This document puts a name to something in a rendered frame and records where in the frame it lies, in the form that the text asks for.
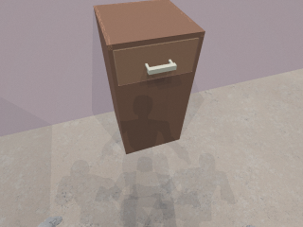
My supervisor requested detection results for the robot left hand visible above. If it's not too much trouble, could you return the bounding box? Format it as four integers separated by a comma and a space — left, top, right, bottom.
37, 216, 62, 227

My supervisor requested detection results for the cabinet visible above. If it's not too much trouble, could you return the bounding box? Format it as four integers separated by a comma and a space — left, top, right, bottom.
93, 0, 205, 154

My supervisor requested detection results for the drawer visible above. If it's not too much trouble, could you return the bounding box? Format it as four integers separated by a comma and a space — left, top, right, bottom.
113, 37, 199, 85

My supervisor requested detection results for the handle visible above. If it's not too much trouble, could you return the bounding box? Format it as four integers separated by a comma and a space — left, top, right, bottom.
145, 60, 177, 75

